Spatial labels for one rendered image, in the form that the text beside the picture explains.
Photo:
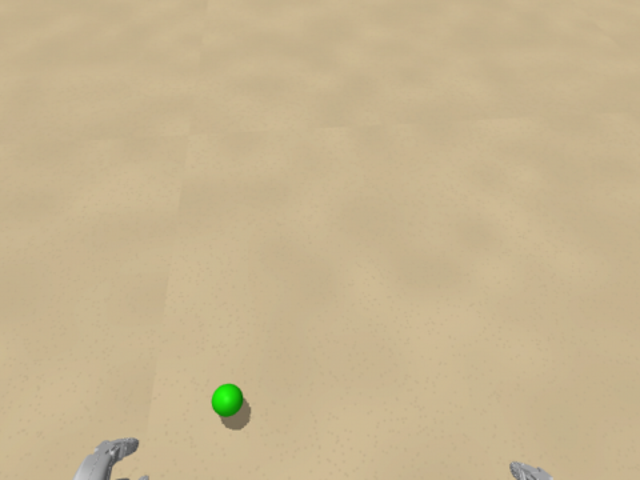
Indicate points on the right robot hand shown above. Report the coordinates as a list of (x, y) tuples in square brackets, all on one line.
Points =
[(522, 471)]

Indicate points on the ball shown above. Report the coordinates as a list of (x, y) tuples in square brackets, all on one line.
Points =
[(227, 400)]

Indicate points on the left robot hand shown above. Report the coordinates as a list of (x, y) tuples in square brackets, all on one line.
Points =
[(98, 466)]

